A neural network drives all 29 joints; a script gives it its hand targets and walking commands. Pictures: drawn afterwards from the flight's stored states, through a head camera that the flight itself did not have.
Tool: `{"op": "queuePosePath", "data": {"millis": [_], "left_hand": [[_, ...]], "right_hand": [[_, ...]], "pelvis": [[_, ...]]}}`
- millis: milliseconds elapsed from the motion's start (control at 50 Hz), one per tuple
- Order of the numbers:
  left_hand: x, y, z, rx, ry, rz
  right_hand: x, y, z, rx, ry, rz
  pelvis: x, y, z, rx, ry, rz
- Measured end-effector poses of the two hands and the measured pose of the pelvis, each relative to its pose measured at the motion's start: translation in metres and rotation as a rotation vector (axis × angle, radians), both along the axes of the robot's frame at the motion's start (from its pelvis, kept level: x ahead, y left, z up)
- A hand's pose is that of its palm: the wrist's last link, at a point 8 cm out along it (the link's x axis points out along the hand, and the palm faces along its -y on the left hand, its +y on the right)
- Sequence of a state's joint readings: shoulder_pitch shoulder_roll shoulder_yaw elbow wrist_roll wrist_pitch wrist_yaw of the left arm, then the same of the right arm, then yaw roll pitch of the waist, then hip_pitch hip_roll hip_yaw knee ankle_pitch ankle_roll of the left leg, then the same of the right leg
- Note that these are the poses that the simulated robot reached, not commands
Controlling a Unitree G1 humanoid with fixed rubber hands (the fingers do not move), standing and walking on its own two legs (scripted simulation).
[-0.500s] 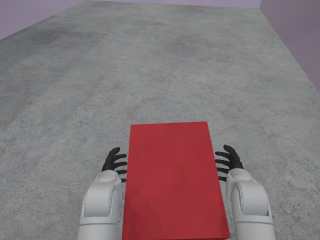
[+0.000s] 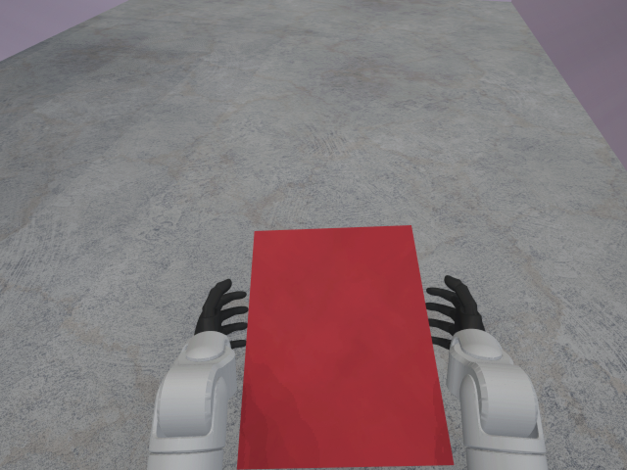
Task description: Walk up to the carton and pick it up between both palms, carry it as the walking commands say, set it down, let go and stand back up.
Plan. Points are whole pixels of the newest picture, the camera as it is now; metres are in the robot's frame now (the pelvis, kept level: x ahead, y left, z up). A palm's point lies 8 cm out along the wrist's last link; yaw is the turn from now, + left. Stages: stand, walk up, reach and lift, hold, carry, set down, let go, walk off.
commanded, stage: carry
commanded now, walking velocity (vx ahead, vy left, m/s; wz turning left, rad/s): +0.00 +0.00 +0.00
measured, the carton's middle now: (336, 346) +0.30 +0.00 -0.01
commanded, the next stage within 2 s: none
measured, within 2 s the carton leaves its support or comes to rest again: neither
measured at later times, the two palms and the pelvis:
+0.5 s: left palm (210, 337) +0.25 +0.15 +0.09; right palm (472, 336) +0.26 -0.15 +0.09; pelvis +0.00 +0.00 +0.00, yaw +0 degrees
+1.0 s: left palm (214, 340) +0.26 +0.15 +0.07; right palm (469, 343) +0.26 -0.15 +0.08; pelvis +0.00 +0.00 +0.00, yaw +0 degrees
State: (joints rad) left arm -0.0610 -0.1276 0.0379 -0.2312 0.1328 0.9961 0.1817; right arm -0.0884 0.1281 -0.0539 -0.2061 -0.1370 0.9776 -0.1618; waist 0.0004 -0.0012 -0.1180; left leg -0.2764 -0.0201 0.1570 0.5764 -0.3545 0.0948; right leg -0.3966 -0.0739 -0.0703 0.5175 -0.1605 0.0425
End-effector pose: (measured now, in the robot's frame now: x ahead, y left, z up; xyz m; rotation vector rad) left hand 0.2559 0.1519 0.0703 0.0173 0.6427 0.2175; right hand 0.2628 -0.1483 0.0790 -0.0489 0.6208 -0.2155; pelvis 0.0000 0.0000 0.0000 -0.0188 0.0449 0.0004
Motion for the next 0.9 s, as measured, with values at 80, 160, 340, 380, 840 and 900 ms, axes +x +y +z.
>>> {"op": "queuePosePath", "data": {"millis": [80, 160, 340, 380, 840, 900], "left_hand": [[-0.002, 0.000, 0.013, -0.001, -0.033, 0.008], [0.000, -0.001, 0.009, 0.011, 0.004, -0.002], [0.001, -0.001, -0.011, 0.011, 0.043, -0.013], [-0.001, -0.001, -0.003, 0.002, 0.007, -0.004], [-0.006, -0.002, 0.012, -0.004, -0.038, 0.004], [-0.006, -0.002, 0.018, 0.003, -0.040, 0.004]], "right_hand": [[-0.002, 0.000, 0.013, 0.011, -0.035, -0.011], [-0.001, -0.001, 0.007, 0.007, 0.003, -0.009], [-0.001, -0.001, -0.013, -0.009, 0.044, 0.010], [-0.003, -0.001, -0.003, -0.002, 0.008, 0.000], [-0.008, -0.001, 0.012, 0.011, -0.038, -0.015], [-0.009, -0.001, 0.017, 0.013, -0.039, -0.019]], "pelvis": [[0.000, 0.000, -0.001, -0.002, 0.007, -0.001], [0.000, 0.000, -0.001, -0.002, 0.005, -0.003], [-0.002, 0.000, 0.000, 0.002, -0.005, -0.001], [-0.002, -0.001, 0.000, 0.001, -0.002, 0.000], [-0.004, -0.001, 0.000, -0.002, 0.005, 0.002], [-0.004, 0.000, -0.001, -0.003, 0.008, -0.001]]}}
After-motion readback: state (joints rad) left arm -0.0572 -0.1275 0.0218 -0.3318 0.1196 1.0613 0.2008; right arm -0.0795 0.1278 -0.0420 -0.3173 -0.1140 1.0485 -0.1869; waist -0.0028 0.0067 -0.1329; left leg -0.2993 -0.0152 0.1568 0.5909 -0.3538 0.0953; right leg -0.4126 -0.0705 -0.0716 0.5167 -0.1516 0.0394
